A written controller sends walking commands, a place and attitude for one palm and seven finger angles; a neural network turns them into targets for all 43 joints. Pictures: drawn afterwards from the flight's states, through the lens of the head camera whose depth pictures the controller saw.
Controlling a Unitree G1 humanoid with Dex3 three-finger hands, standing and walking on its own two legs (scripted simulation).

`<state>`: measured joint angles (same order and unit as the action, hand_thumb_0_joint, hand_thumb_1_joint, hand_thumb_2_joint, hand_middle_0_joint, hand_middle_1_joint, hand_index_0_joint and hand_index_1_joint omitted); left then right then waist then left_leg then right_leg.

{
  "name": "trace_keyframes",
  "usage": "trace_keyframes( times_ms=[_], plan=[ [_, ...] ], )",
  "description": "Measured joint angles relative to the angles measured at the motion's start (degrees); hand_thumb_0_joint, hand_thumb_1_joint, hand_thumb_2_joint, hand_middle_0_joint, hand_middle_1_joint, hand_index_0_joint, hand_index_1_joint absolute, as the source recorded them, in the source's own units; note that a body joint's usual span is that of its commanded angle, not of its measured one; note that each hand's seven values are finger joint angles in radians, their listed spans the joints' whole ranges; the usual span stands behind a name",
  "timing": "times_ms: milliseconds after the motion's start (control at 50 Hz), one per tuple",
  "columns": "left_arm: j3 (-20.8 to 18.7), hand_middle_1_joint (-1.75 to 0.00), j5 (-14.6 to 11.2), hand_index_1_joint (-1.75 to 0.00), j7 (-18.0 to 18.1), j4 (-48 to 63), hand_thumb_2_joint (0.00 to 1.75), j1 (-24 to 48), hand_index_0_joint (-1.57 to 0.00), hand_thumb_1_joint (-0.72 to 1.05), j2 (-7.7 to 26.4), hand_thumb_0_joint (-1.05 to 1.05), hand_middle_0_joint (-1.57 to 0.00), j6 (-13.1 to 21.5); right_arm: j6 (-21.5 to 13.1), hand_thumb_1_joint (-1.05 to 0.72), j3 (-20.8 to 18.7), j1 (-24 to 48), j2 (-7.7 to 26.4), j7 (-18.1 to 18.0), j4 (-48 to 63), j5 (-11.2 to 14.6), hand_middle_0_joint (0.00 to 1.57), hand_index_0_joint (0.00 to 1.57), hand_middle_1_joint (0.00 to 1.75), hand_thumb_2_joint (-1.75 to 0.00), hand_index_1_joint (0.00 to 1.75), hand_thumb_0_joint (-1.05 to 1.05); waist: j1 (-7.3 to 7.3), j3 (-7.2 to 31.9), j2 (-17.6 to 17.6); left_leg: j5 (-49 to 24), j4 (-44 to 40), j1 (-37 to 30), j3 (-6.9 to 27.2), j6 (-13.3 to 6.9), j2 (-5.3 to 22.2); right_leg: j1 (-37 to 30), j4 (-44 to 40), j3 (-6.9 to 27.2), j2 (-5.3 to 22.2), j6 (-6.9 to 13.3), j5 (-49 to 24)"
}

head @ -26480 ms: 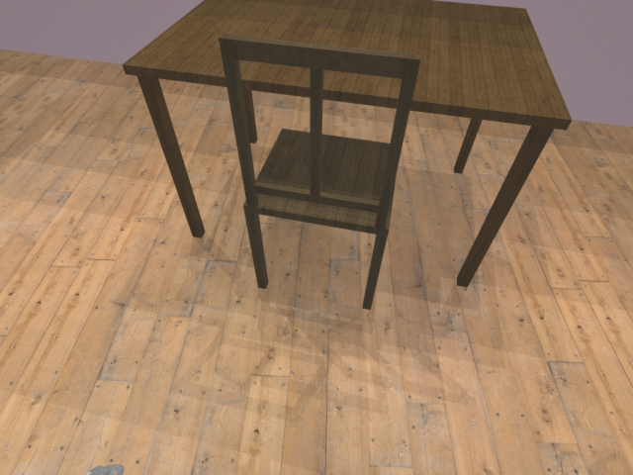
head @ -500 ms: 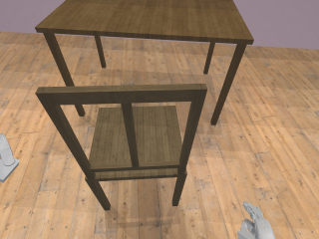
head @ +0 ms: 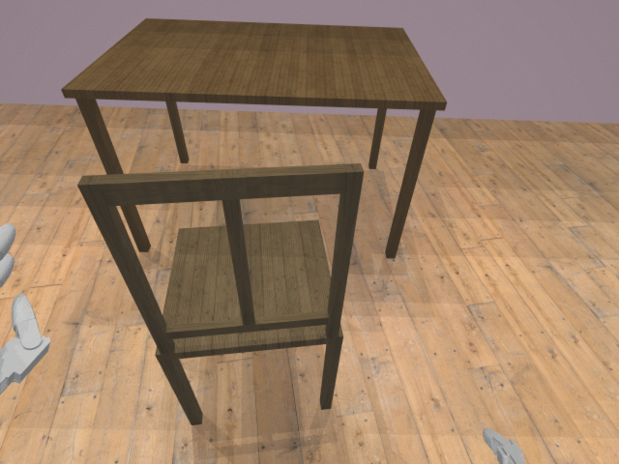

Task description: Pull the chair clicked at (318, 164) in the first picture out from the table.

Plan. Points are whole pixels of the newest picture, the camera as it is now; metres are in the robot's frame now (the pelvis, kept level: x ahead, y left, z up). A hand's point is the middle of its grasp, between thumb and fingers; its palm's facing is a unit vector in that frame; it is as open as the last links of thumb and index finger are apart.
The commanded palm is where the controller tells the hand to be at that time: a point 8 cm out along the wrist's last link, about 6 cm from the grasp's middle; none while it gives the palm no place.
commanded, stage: stop stepping back and stand still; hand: left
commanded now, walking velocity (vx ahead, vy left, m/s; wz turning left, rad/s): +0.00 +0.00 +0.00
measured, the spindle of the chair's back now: (241, 269) +0.48 +0.14 -0.07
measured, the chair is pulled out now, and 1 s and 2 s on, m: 0.51 0.51 0.51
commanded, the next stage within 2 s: let the arm hang, fingers relaxed in 0.26 s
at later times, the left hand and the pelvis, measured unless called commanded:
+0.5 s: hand (119, 410) +0.20 +0.25 -0.03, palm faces +0.18 -0.89 -0.41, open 7.4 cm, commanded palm none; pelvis +0.01 +0.01 -0.01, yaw +1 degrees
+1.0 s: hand out of the picture -0.01 +0.16 -0.17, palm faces +0.06 -0.97 -0.23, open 7.3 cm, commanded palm none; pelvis +0.03 -0.02 +0.00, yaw +2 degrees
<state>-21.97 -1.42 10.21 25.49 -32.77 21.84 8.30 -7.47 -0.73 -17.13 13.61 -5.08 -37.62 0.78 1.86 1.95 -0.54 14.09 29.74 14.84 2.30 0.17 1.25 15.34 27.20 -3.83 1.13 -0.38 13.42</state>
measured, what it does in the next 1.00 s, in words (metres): stands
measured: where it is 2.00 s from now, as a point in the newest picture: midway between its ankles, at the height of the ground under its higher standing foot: outside the picture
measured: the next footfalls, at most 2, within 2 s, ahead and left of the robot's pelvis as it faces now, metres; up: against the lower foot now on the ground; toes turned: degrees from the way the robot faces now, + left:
none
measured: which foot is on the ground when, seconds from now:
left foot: down 0.00-1.00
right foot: down 0.00-1.00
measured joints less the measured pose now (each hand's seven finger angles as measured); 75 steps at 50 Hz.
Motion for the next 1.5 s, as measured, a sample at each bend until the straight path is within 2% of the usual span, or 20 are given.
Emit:
trace_keyframes(
  times_ms=[160,360,400,440,500,560,620,640,680,760,840,1000,1180,1320,1500],
  plan=[
    [-0.8,-0.30,0.4,-0.30,0.1,-0.1,0.90,-0.1,-0.21,0.89,1.1,0.02,-0.21,2.0,-1.5,-0.90,0.0,0.1,-1.1,0.5,0.1,0.2,0.20,0.20,0.30,-0.90,0.30,0.01,-0.09,-0.8,-0.4,-1.7,-0.6,-0.4,-0.2,0.2,0.1,-1.0,-2.3,0.4,-0.2,-0.2,-3.6],
    [0.5,-0.30,0.3,-0.30,0.0,-1.1,0.90,1.2,-0.21,0.89,-0.5,0.02,-0.21,1.0,-1.7,-0.90,1.5,2.2,-3.0,0.9,0.3,0.0,0.20,0.20,0.30,-0.90,0.30,0.01,-1.36,-0.8,-0.4,-1.7,-1.6,-1.2,-0.7,0.1,-0.4,-1.8,-3.6,1.1,0.1,-0.5,-5.4],
    [3.4,-0.30,2.3,-0.30,-2.8,-8.5,0.90,5.4,-0.20,0.89,0.0,0.01,-0.20,0.9,-2.2,-0.90,0.8,3.2,-2.0,3.2,-1.9,-0.9,0.20,0.20,0.30,-0.90,0.30,0.01,-1.81,0.1,-1.0,-1.3,-0.2,0.9,-0.2,0.0,-1.1,0.5,-0.9,0.6,0.9,-0.1,-4.1],
    [7.9,-0.30,3.1,-0.30,-6.0,-21.6,0.90,11.3,-0.20,0.89,-1.5,0.01,-0.20,-3.2,0.5,-0.90,0.6,5.2,-0.6,4.6,-5.1,-1.7,0.20,0.20,0.30,-0.90,0.30,0.01,-2.27,0.8,-2.1,-0.7,1.4,2.5,0.1,-0.3,-2.1,2.6,2.1,0.4,1.9,-0.4,-2.6],
    [13.9,-0.30,3.6,-0.30,-8.4,-42.4,0.90,17.2,-0.19,0.90,-5.6,0.01,-0.19,-9.4,4.5,-0.90,0.8,7.0,-0.1,5.4,-8.2,-2.4,0.20,0.20,0.30,-0.90,0.30,0.00,-2.01,0.2,-2.8,0.0,2.6,3.2,0.2,-0.4,-2.7,3.9,4.6,0.5,2.6,-0.9,-1.2],
    [18.8,-0.30,3.5,-0.29,-9.5,-58.2,0.90,18.5,-0.19,0.91,-9.5,0.01,-0.19,-12.3,6.4,-0.90,1.4,6.3,-1.2,5.7,-9.8,-2.5,0.20,0.20,0.30,-0.90,0.30,0.00,-1.16,-1.5,-1.0,0.3,2.6,2.5,0.0,-0.1,-2.8,3.8,5.9,0.7,2.7,-0.4,-0.1],
    [22.5,-0.30,3.1,-0.29,-10.2,-69.3,0.90,16.8,-0.19,0.91,-13.3,0.01,-0.19,-12.9,6.9,-0.90,1.9,4.1,-2.4,5.5,-12.2,-2.3,0.20,0.20,0.30,-0.90,0.30,0.00,-0.76,-3.2,1.2,0.6,2.0,1.4,0.0,0.3,-2.2,2.9,5.4,0.7,2.0,-0.1,0.1],
    [20.9,-0.30,2.1,-0.30,-9.0,-71.1,0.90,16.5,-0.20,0.95,-13.9,0.00,-0.20,-12.2,7.0,-0.90,1.9,3.0,-2.9,5.3,-13.1,-2.2,0.20,0.20,0.30,-0.90,0.30,0.00,-0.88,-3.6,1.7,0.6,1.9,1.3,0.4,0.5,-1.8,2.4,4.8,0.2,1.7,0.1,-0.1],
    [20.0,-0.30,2.2,-0.30,-8.4,-73.9,0.90,16.2,-0.20,1.01,-12.6,-0.03,-0.21,-11.2,7.3,-0.91,1.8,0.9,-3.7,4.8,-15.3,-2.2,0.20,0.20,0.30,-0.90,0.30,0.00,-1.67,-4.4,2.5,0.4,1.3,0.9,1.1,1.0,-1.2,1.6,3.5,-0.5,1.0,0.6,-0.5],
    [20.7,-0.30,2.4,-0.30,-9.0,-79.1,0.90,14.7,-0.20,1.01,-10.5,-0.03,-0.21,-10.8,8.0,-0.91,1.1,-2.5,-3.7,4.2,-18.9,-2.1,0.20,0.20,0.30,-0.90,0.30,0.00,-2.15,-4.8,1.7,0.3,0.3,0.1,1.9,1.5,-0.4,0.0,1.3,-1.3,0.2,1.2,-1.1],
    [21.2,-0.30,2.2,-0.30,-9.2,-83.2,0.90,13.2,-0.20,0.97,-10.0,-0.02,-0.20,-10.8,8.0,-0.91,0.8,-4.8,-3.7,3.9,-21.1,-1.9,0.20,0.19,0.30,-0.90,0.30,0.00,-2.04,-4.8,0.4,0.1,-0.6,-0.7,2.0,1.7,-0.2,-0.7,0.7,-1.5,0.1,1.4,-1.1],
    [22.0,-0.30,1.9,-0.30,-9.0,-86.8,0.90,12.8,-0.19,0.92,-11.9,0.00,-0.20,-10.5,7.7,-0.91,1.1,-5.9,-5.2,3.7,-23.4,-1.8,0.20,0.19,0.30,-0.90,0.30,0.00,-1.93,-4.3,-1.1,-0.1,-1.4,-1.5,1.8,1.7,-0.1,-1.0,0.7,-1.4,-0.1,1.7,-0.9],
    [22.2,-0.30,2.0,-0.30,-8.8,-86.7,0.90,14.5,-0.19,0.91,-15.2,0.01,-0.20,-9.9,7.1,-0.91,1.3,-5.0,-7.7,3.6,-23.9,-1.9,0.20,0.19,0.30,-0.90,0.30,0.00,-1.88,-3.2,-0.9,-0.2,-1.8,-1.8,1.7,1.9,0.1,-0.8,1.2,-1.3,-0.2,2.0,-0.6],
    [21.8,-0.30,2.1,-0.30,-8.6,-86.8,0.90,14.5,-0.20,0.93,-15.1,0.02,-0.20,-9.8,6.8,-0.91,1.2,-4.5,-8.5,3.3,-23.7,-1.8,0.20,0.19,0.30,-0.90,0.30,0.00,-1.87,-3.0,-0.6,-0.1,-2.0,-2.0,1.7,2.2,0.4,-1.0,1.1,-1.3,-0.5,2.3,-0.5],
    [21.5,-0.30,2.0,-0.30,-8.7,-86.3,0.90,14.2,-0.19,0.91,-15.2,0.01,-0.20,-9.7,6.9,-0.91,0.9,-4.3,-7.8,3.2,-23.6,-1.8,0.20,0.19,0.30,-0.90,0.30,0.00,-2.10,-3.4,-0.6,-0.1,-2.0,-1.9,2.1,2.3,0.3,-1.1,1.0,-1.7,-0.4,2.3,-0.4]
  ],
)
